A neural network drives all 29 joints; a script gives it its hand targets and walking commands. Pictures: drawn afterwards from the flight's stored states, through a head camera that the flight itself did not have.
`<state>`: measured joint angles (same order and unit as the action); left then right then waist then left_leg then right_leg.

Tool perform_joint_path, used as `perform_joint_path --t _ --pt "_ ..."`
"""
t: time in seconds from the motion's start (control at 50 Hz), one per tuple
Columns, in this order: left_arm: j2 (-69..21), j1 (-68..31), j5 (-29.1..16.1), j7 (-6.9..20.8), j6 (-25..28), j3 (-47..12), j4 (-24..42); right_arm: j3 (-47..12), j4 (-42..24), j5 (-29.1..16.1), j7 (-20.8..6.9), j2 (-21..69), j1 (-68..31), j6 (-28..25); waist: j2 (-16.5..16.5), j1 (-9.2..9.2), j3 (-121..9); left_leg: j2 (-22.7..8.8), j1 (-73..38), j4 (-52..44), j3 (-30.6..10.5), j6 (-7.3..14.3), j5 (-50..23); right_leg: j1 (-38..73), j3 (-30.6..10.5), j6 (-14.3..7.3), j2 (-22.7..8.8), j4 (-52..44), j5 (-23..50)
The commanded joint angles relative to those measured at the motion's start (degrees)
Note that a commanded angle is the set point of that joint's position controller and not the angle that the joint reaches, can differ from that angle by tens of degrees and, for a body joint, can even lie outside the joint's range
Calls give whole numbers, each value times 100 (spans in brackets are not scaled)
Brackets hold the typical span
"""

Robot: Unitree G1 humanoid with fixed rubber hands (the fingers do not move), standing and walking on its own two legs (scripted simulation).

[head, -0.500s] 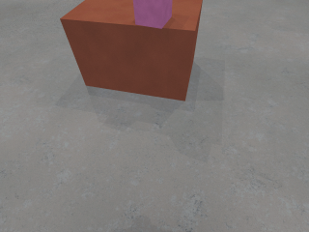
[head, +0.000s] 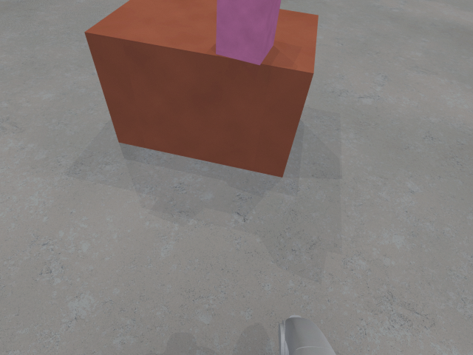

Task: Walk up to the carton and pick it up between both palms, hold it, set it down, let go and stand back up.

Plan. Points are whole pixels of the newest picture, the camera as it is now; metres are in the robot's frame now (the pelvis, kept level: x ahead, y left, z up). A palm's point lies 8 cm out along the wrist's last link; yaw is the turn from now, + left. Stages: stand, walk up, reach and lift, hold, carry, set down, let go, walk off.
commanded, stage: walk up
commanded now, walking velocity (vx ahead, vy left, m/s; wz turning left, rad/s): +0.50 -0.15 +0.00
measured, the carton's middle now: (248, 19) +1.33 -0.07 +0.01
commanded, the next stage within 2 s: none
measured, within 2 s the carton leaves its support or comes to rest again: neither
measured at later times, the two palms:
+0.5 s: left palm (138, 306) +0.24 +0.20 -0.13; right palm (360, 226) +0.42 -0.30 -0.12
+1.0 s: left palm (137, 144) +0.70 +0.29 -0.13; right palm (322, 166) +0.59 -0.24 -0.09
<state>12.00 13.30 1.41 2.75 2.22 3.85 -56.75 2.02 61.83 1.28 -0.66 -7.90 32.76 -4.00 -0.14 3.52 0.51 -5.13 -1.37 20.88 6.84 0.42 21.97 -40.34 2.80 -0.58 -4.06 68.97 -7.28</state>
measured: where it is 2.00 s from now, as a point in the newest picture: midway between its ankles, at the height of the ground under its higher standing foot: (226, 219)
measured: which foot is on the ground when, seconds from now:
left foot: down 0.00-0.30, up 0.32-0.72, down 0.74-1.00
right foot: up 0.00-0.22, down 0.24-0.82, up 0.84-1.00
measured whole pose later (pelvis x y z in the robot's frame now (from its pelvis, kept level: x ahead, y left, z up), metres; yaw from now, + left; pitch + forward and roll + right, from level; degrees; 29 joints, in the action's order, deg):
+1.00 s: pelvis +0.66 +0.02 +0.02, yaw +1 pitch +0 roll -6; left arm 15.0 16.2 0.3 0.2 3.5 4.8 -60.1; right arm 4.2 61.3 1.5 0.5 -13.9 24.2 -4.9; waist 2.4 4.7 1.4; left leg -7.7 7.5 23.2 7.8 -0.1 12.7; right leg -25.2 3.1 -1.6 -3.0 70.8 -17.5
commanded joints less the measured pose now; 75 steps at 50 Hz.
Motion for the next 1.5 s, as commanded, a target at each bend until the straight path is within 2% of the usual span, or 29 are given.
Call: perform_joint_path --t 0.0,0.1,0.18,0.2,0.22,0.24,0.26,0.3,0.36,0.46,0.54,0.66,0.7,0.74,0.76,0.78,0.8,0.84,0.9,1.0,1.14,1.2,1.24,1.26,1.28,1.32,1.38,1.42,1.48 --pt "-133 -711 -84 63 -113 -90 475 -83 -73 45 63 -557 610 -221 1292 -115 833 -829 309 -769 -254 -226 -4231 -553 523 109 90 -809 737" --pt "-134 -1645 -61 85 61 -184 703 -132 34 23 220 -607 805 -251 1073 137 764 -1037 -605 -607 -52 99 -5198 -198 859 -76 228 -2893 962" --pt "106 244 30 -70 199 -60 42 107 52 -20 378 -1052 362 -233 953 -717 -184 -963 -783 1507 113 141 -7521 2424 1104 -451 779 -4360 512" --pt "400 1331 51 -113 239 53 -305 141 32 -83 380 -1148 314 -224 839 -1155 -901 -814 -232 2764 188 100 -6903 3931 895 -628 594 -4552 1168" --pt "799 2241 110 -175 268 215 -613 17 3 -171 355 -829 472 -206 339 -1433 -1652 -507 1155 4305 -82 40 -3858 5774 -108 -902 -181 -4267 1322" --pt "1330 2689 147 -206 280 376 -774 -181 -120 -332 280 -440 1030 -170 -917 -1372 -2498 244 3330 6232 -217 -124 931 7814 -2414 -1633 -2020 -3756 2275" --pt "1507 2537 -41 -252 213 448 -843 -120 -111 -416 257 -537 985 -83 -824 -1275 -2883 390 4173 7173 -516 12 1335 8178 -3242 -2328 -2543 -4279 1191" --pt "1010 2052 -176 -366 174 204 -749 74 -492 -338 163 -845 -533 -192 189 -1148 -1808 111 3952 7053 -714 224 393 6179 -2858 -1833 -2204 -4894 1804" --pt "72 1253 19 -307 414 -81 -780 111 -940 -162 22 -160 -1705 -222 604 -572 255 -205 3388 5859 -925 411 -236 3243 -937 -558 -1356 -5003 2812" --pt "262 656 -82 -182 450 -176 -448 115 -849 -40 -86 123 -1186 215 -804 192 1360 -19 3264 4570 -257 50 -1463 1831 184 -323 -591 -5967 1118" --pt "101 1130 -108 -189 502 -242 -483 46 -1379 -61 -225 -408 -2537 209 -2101 -283 1639 -228 2837 2475 -100 -39 -2814 1665 426 -346 -452 -6293 729" --pt "547 2314 33 -379 290 -41 -809 49 -1606 13 -77 -727 -3376 69 -904 -842 673 206 3145 1020 570 83 -1537 4726 356 -654 -766 -5332 2671" --pt "774 2308 74 -426 197 7 -915 131 -1310 53 2 -832 -2427 -47 -399 -417 -24 368 2002 735 660 175 -1213 4870 395 -611 -899 -4081 3877" --pt "715 2448 -37 -475 213 13 -889 396 -625 204 128 -1369 -264 -164 721 404 -1706 -638 -1322 870 -526 385 -2045 3237 466 -341 -549 -1537 1313" --pt "327 3082 -278 -445 237 -127 -750 635 -491 143 162 -2074 356 -139 2862 471 -2663 -2425 -3393 566 -3445 1135 -2609 1070 410 -34 375 506 -2112" --pt "541 2879 -327 -415 251 -44 -843 648 -215 -22 189 -1984 484 -51 2360 474 -3005 -2722 -3443 -21 -4393 1426 -2032 751 -200 -82 270 786 -2360" --pt "879 2095 -322 -366 313 93 -717 589 -247 -107 187 -1730 236 -49 1839 480 -2691 -2493 -2862 -261 -4209 1145 -2853 910 -411 -105 141 767 -1920" --pt "483 542 -260 -259 366 32 -264 318 -160 75 157 -997 -102 -130 846 513 -1298 -1847 -1501 278 -2097 521 -6278 727 -326 -150 -5 596 -1530" --pt "-282 150 -31 -216 174 14 -14 175 -17 37 88 -611 -610 -115 723 13 317 -995 182 109 -538 -232 -5835 616 -52 -124 39 220 -938" --pt "-368 467 -116 -102 -186 -27 -23 -20 -152 8 17 -638 -589 -226 1297 -497 897 -749 1934 -576 305 -174 -4547 1154 248 134 48 -693 237" --pt "107 -959 -79 58 -82 -149 435 -19 -232 -29 128 -874 -58 -267 1075 -50 1235 -1067 1597 -748 115 45 -4389 1353 633 224 -166 -3213 1728" --pt "469 217 37 -54 27 -7 66 202 -278 79 286 -1200 -333 -181 948 -530 468 -1457 435 589 -94 175 -5531 2151 519 -51 -64 -3818 870" --pt "873 1621 50 -195 167 194 -473 255 -237 11 285 -1192 -282 -119 -89 -902 -420 -808 359 2436 105 24 -4069 3611 541 -221 -41 -4667 1572" --pt "1238 2139 106 -259 218 312 -642 144 -305 -30 259 -887 282 -67 -1282 -897 -1271 -85 1649 4095 89 -145 -462 5294 -651 -677 -1051 -3974 3791" --pt "1197 2283 62 -322 210 407 -743 96 -210 -133 260 -580 740 38 -1544 -818 -1797 309 2687 5168 -241 -156 1653 6234 -1862 -1134 -1808 -3867 3938" --pt "793 1579 -147 -343 266 253 -358 150 -31 -285 222 -620 473 106 -831 -640 -1738 178 3056 5625 -575 -51 641 5636 -2786 -1101 -2078 -4979 2985" --pt "153 1162 -88 -337 379 15 -396 149 -368 -183 112 -207 -806 215 -336 -382 -419 -105 2445 5015 -947 12 -127 3394 -1555 -77 -1463 -5251 3217" --pt "-79 981 -61 -313 347 -82 -396 98 -441 -48 103 -116 -1076 319 -247 -207 96 -75 2376 4689 -755 21 -387 2822 -656 -17 -1090 -5282 2715" --pt "107 928 -156 -365 383 -217 -287 45 -305 -109 171 -68 -1001 526 -449 31 231 423 2121 4248 -437 -97 -636 2698 292 192 -614 -5161 5908"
